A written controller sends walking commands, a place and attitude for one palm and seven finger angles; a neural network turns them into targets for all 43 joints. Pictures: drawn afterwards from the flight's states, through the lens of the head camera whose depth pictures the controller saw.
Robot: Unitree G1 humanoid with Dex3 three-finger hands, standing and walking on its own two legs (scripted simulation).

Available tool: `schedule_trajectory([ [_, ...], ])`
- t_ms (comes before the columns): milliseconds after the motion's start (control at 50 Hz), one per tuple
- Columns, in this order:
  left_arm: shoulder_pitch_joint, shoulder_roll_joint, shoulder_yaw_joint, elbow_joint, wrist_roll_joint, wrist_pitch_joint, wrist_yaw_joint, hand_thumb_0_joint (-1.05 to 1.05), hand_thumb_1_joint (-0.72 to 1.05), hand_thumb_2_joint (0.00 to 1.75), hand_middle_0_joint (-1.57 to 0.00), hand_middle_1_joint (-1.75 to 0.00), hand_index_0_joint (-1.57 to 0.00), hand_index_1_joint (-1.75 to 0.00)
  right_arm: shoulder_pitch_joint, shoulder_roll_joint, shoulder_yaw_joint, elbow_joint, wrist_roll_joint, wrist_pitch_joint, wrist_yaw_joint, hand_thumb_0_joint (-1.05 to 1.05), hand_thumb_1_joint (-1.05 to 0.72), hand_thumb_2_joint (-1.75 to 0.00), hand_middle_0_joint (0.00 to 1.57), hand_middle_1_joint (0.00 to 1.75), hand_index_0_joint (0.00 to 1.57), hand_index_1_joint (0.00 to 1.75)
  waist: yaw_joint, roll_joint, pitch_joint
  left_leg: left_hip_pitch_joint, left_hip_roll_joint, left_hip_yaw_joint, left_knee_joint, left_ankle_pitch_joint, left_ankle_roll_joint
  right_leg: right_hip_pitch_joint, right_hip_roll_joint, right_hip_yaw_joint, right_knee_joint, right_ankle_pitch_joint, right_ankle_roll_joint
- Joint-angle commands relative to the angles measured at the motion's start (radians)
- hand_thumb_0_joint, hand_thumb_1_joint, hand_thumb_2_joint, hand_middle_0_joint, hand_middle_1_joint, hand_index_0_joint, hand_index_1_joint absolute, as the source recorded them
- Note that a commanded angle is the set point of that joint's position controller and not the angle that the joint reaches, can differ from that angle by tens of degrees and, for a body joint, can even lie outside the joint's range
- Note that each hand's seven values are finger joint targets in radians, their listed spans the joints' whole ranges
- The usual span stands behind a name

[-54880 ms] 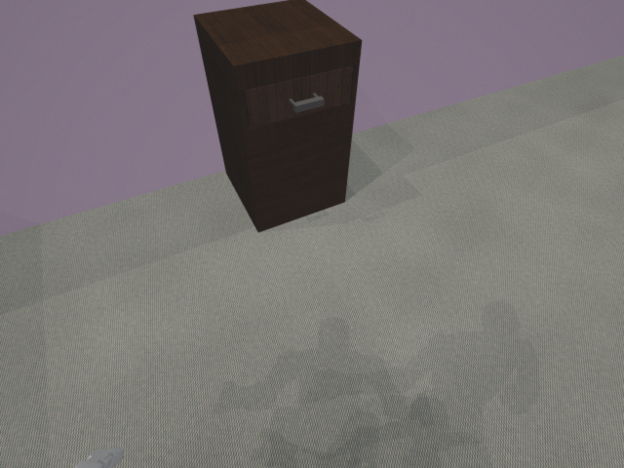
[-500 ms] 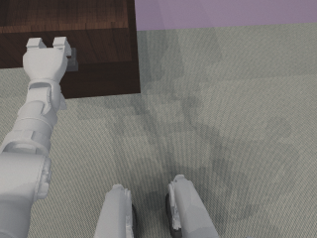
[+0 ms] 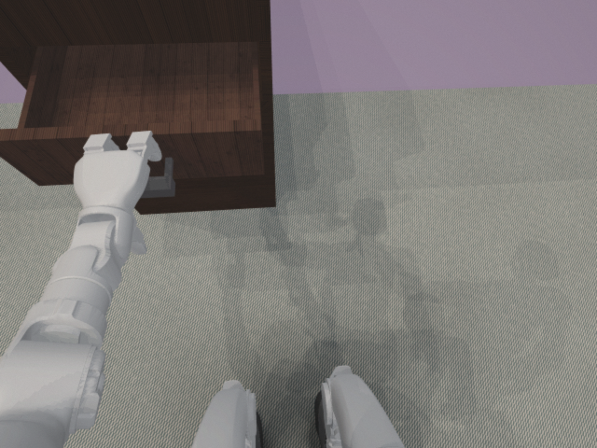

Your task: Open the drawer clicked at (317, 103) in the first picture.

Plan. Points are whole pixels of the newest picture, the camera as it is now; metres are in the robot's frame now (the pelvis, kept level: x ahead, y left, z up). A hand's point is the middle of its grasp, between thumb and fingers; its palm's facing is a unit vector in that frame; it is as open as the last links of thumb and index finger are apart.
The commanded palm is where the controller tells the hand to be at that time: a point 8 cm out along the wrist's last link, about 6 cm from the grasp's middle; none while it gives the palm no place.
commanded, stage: lift the fingers back up to retry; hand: left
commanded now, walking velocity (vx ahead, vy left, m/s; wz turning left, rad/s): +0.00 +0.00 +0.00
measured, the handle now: (139, 176) +0.52 +0.22 -0.08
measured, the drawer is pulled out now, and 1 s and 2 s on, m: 0.17 0.17 0.16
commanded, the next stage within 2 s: re-aim the fingers above the handle in 0.14 s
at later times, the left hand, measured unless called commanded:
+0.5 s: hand (124, 187) +0.47 +0.22 -0.03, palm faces -0.07 +0.01 -1.00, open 13.8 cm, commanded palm +0.46 +0.21 +0.02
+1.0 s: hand (124, 183) +0.48 +0.22 -0.03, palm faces -0.06 +0.01 -1.00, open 13.6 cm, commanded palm +0.47 +0.21 +0.02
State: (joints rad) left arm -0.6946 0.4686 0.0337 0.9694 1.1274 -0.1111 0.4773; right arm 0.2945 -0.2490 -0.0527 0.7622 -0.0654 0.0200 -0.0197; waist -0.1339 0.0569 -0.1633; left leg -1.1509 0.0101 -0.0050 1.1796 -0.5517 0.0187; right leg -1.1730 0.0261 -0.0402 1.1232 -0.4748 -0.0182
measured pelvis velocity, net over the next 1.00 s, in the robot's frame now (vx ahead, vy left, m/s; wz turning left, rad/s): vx -0.02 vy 0.00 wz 0.00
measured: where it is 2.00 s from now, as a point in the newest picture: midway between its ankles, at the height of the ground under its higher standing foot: outside the picture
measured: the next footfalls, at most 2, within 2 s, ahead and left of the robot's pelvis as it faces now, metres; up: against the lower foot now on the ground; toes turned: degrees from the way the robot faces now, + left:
none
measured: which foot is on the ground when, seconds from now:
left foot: down 0.00-1.00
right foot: down 0.00-1.00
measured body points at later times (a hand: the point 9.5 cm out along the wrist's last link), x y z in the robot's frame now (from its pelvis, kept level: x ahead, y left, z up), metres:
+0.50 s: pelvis -0.01 +0.00 +0.01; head +0.14 -0.01 +0.43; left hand +0.47 +0.21 +0.02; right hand +0.02 -0.27 -0.13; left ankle -0.01 +0.10 -0.64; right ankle +0.02 -0.11 -0.64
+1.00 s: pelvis -0.02 +0.00 +0.00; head +0.13 +0.00 +0.42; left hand +0.47 +0.21 +0.02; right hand -0.02 -0.27 -0.13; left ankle -0.01 +0.10 -0.64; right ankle +0.02 -0.11 -0.64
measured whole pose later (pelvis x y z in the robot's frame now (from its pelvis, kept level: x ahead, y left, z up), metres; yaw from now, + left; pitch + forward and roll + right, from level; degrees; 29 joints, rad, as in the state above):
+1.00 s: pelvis -0.02 +0.00 +0.00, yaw +0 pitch +29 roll -2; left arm -0.86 0.48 -0.02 1.17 1.14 -0.06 0.49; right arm 0.31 -0.26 -0.04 0.77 -0.05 0.02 -0.01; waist -0.15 0.06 -0.18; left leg -1.16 0.00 0.00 1.18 -0.52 0.03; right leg -1.19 0.02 -0.03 1.12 -0.44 -0.02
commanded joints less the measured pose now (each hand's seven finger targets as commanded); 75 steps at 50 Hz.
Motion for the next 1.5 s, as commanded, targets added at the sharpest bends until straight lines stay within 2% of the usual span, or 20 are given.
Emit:
schedule_trajectory([
  [0,-0.486,0.228,0.041,-0.164,-0.007,0.044,0.113,0.00,-0.50,0.30,-0.30,-1.20,-0.30,-1.20,0.172,-0.162,-0.051,-0.007,-0.004,0.017,0.000,0.00,-0.90,-0.90,0.20,0.30,0.20,0.30,-0.024,0.102,-0.576,0.471,-0.010,-0.028,-0.095,0.662,0.001,0.324,0.020,0.005,-0.117,0.506,-0.010],
  [80,-0.475,0.194,-0.002,-0.072,-0.009,0.095,0.089,0.00,-0.50,0.30,-0.30,-1.20,-0.30,-1.20,0.162,-0.162,-0.047,-0.021,0.005,0.035,0.004,0.00,-0.90,-0.90,0.20,0.30,0.20,0.30,-0.025,0.055,-0.517,0.429,-0.019,-0.016,-0.136,0.566,0.007,0.372,0.025,0.011,-0.154,0.483,-0.012],
  [180,-0.443,0.155,-0.023,-0.075,-0.010,0.063,0.048,0.00,-0.50,0.30,-0.30,-1.20,-0.30,-1.20,0.149,-0.153,-0.050,-0.043,0.005,0.034,-0.003,0.00,-0.90,-0.90,0.20,0.30,0.20,0.30,-0.021,0.053,-0.521,0.433,-0.021,-0.007,-0.142,0.558,0.013,0.393,0.023,0.019,-0.160,0.494,-0.011],
  [280,-0.402,0.210,0.015,-0.020,0.014,0.046,0.051,0.00,-0.50,0.30,-0.30,-1.20,-0.30,-1.20,0.136,-0.160,-0.042,-0.055,0.003,0.031,-0.003,0.00,-0.90,-0.90,0.20,0.30,0.20,0.30,-0.003,-0.003,-0.475,0.334,-0.027,-0.001,-0.134,0.487,0.018,0.394,0.021,0.029,-0.142,0.463,-0.012],
  [300,-0.410,0.215,0.024,-0.040,0.010,0.040,0.053,0.00,-0.50,0.30,-0.30,-1.20,-0.30,-1.20,0.129,-0.161,-0.043,-0.057,0.002,0.031,-0.001,0.00,-0.90,-0.90,0.20,0.30,0.20,0.30,0.006,0.033,-0.493,0.348,-0.027,-0.002,-0.132,0.494,0.014,0.383,0.021,0.030,-0.132,0.456,-0.015],
  [400,-0.469,0.180,-0.006,-0.029,0.013,0.049,0.072,0.00,-0.50,0.30,-0.30,-1.20,-0.30,-1.20,0.140,-0.160,-0.050,-0.056,0.003,0.022,0.004,0.00,-0.90,-0.90,0.20,0.30,0.20,0.30,-0.025,0.018,-0.507,0.350,-0.025,-0.010,-0.124,0.460,0.014,0.342,0.024,0.023,-0.132,0.408,-0.012],
  [500,-0.537,0.247,0.026,-0.060,0.008,0.054,0.068,0.00,-0.50,0.30,-0.30,-1.20,-0.30,-1.20,0.149,-0.171,-0.049,-0.047,0.003,0.015,0.000,0.00,-0.90,-0.90,0.20,0.30,0.20,0.30,-0.021,0.042,-0.570,0.362,-0.027,-0.016,-0.123,0.433,0.014,0.349,0.022,0.027,-0.127,0.381,-0.012],
  [540,-0.530,0.217,0.001,-0.045,0.004,0.056,0.059,0.00,-0.50,0.30,-0.30,-1.20,-0.30,-1.20,0.155,-0.168,-0.049,-0.043,0.006,0.012,0.000,0.00,-0.90,-0.90,0.20,0.30,0.20,0.30,-0.027,0.054,-0.555,0.369,-0.024,-0.017,-0.128,0.429,0.014,0.335,0.022,0.022,-0.133,0.371,-0.012],
  [640,-0.536,0.258,0.020,-0.026,0.003,0.053,0.047,0.00,-0.50,0.30,-0.30,-1.20,-0.30,-1.20,0.162,-0.175,-0.042,-0.035,0.008,0.008,-0.004,0.00,-0.90,-0.90,0.20,0.30,0.20,0.30,-0.020,0.052,-0.534,0.337,-0.024,-0.019,-0.134,0.402,0.015,0.332,0.021,0.023,-0.132,0.347,-0.013],
  [780,-0.580,0.244,-0.006,0.011,0.006,0.046,0.044,0.00,-0.50,0.30,-0.30,-1.20,-0.30,-1.20,0.172,-0.177,-0.039,-0.034,0.010,-0.010,-0.006,0.00,-0.90,-0.90,0.20,0.30,0.20,0.30,-0.045,0.037,-0.495,0.291,-0.024,-0.020,-0.132,0.332,0.021,0.294,0.021,0.024,-0.140,0.280,-0.012],
  [860,-0.596,0.231,-0.009,-0.008,0.014,0.043,0.052,0.00,-0.50,0.30,-0.30,-1.20,-0.30,-1.20,0.181,-0.178,-0.044,-0.032,0.006,-0.015,-0.003,0.00,-0.90,-0.90,0.20,0.30,0.20,0.30,-0.042,0.075,-0.538,0.344,-0.021,-0.032,-0.127,0.376,0.013,0.262,0.023,0.014,-0.127,0.289,-0.016],
  [900,-0.586,0.224,-0.009,0.027,0.006,0.055,0.049,0.00,-0.50,0.30,-0.30,-1.20,-0.30,-1.20,0.180,-0.179,-0.043,-0.030,0.007,-0.014,-0.002,0.00,-0.90,-0.90,0.20,0.30,0.20,0.30,-0.055,0.039,-0.512,0.331,-0.020,-0.033,-0.127,0.366,0.015,0.258,0.024,0.012,-0.132,0.283,-0.014],
  [960,-0.588,0.267,0.010,0.025,0.007,0.063,0.046,0.00,-0.50,0.30,-0.30,-1.20,-0.30,-1.20,0.176,-0.183,-0.037,-0.030,0.008,-0.013,-0.002,0.00,-0.90,-0.90,0.20,0.30,0.20,0.30,-0.038,0.065,-0.518,0.312,-0.023,-0.026,-0.128,0.341,0.016,0.272,0.022,0.016,-0.130,0.269,-0.015],
  [1020,-0.623,0.236,-0.023,0.046,0.008,0.072,0.040,0.00,-0.50,0.30,-0.30,-1.20,-0.30,-1.20,0.183,-0.180,-0.035,-0.030,0.011,-0.015,-0.005,0.00,-0.90,-0.90,0.20,0.30,0.20,0.30,-0.062,0.052,-0.493,0.300,-0.022,-0.031,-0.126,0.326,0.018,0.249,0.022,0.014,-0.133,0.255,-0.012],
  [1040,-0.626,0.275,0.004,0.041,0.008,0.073,0.040,0.00,-0.50,0.30,-0.30,-1.20,-0.30,-1.20,0.182,-0.185,-0.033,-0.028,0.010,-0.015,-0.006,0.00,-0.90,-0.90,0.20,0.30,0.20,0.30,-0.056,0.047,-0.494,0.288,-0.021,-0.028,-0.125,0.322,0.020,0.262,0.021,0.016,-0.131,0.256,-0.012],
  [1160,-0.597,0.270,-0.008,0.059,0.005,0.078,0.018,0.00,-0.50,0.30,-0.30,-1.20,-0.30,-1.20,0.180,-0.182,-0.025,-0.046,0.012,-0.013,-0.009,0.00,-0.90,-0.90,0.20,0.30,0.20,0.30,-0.051,0.055,-0.493,0.275,-0.024,-0.024,-0.119,0.328,0.020,0.264,0.022,0.016,-0.125,0.263,-0.011],
  [1200,-0.577,0.372,0.065,0.053,0.001,0.073,0.009,0.00,-0.50,0.30,-0.30,-1.20,-0.30,-1.20,0.172,-0.194,-0.020,-0.047,0.010,-0.007,-0.011,0.00,-0.90,-0.90,0.20,0.30,0.20,0.30,-0.030,0.040,-0.515,0.263,-0.023,-0.020,-0.111,0.340,0.023,0.291,0.020,0.022,-0.111,0.284,-0.009],
  [1300,-0.502,0.327,0.049,0.023,-0.001,0.050,-0.002,0.00,-0.50,0.30,-0.30,-1.20,-0.30,-1.20,0.172,-0.183,-0.024,-0.066,0.012,-0.005,-0.007,0.00,-0.90,-0.90,0.20,0.30,0.20,0.30,-0.012,0.046,-0.539,0.274,-0.023,-0.018,-0.104,0.386,0.020,0.310,0.022,0.020,-0.098,0.331,-0.011],
  [1400,-0.556,0.293,0.025,-0.048,-0.004,0.014,-0.003,0.00,-0.50,0.30,-0.30,-1.20,-0.30,-1.20,0.183,-0.180,-0.040,-0.055,0.014,-0.015,-0.011,0.00,-0.90,-0.90,0.20,0.30,0.20,0.30,-0.035,0.061,-0.567,0.321,-0.017,-0.026,-0.097,0.396,0.018,0.280,0.023,0.020,-0.103,0.329,-0.009],
  [1480,-0.544,0.298,0.038,-0.073,-0.003,-0.007,0.009,0.00,-0.50,0.30,-0.30,-1.20,-0.30,-1.20,0.190,-0.179,-0.045,-0.036,0.010,-0.015,-0.013,0.00,-0.90,-0.90,0.20,0.30,0.20,0.30,-0.028,0.078,-0.571,0.351,-0.015,-0.030,-0.094,0.439,0.012,0.273,0.023,0.018,-0.102,0.351,-0.011],
])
